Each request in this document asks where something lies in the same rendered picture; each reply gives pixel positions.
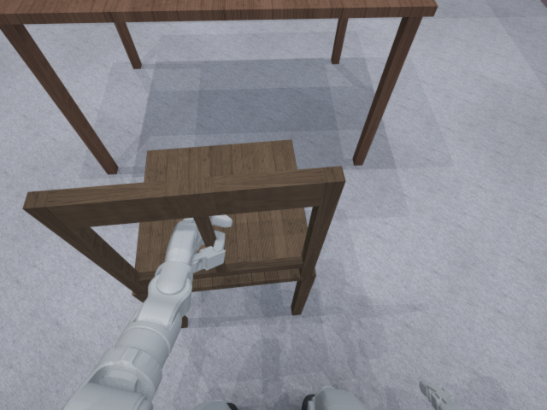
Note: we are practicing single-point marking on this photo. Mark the robot right hand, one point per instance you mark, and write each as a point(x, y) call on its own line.
point(441, 399)

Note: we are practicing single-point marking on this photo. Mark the left robot forearm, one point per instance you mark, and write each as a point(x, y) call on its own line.
point(135, 362)

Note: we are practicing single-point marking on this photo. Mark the robot right thigh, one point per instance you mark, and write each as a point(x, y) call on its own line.
point(335, 399)

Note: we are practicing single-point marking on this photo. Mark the left robot upper arm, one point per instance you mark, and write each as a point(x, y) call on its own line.
point(100, 397)

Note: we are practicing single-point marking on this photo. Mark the robot right shin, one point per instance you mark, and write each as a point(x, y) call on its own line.
point(325, 388)

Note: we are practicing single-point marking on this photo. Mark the robot left hand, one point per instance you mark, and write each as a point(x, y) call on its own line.
point(186, 240)

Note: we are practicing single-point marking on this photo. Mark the chair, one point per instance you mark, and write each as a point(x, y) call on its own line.
point(257, 185)

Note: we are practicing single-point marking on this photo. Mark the table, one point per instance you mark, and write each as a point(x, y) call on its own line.
point(15, 13)

